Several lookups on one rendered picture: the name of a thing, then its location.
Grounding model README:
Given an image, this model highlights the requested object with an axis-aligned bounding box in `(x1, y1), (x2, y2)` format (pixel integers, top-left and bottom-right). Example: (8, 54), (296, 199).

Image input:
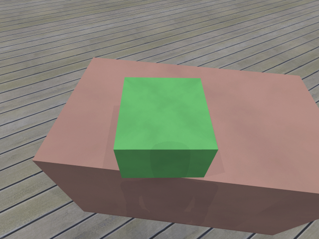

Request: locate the carton
(114, 77), (218, 178)

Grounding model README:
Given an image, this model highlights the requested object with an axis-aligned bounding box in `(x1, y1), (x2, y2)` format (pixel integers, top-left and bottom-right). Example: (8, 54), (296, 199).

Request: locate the pedestal
(32, 57), (319, 236)

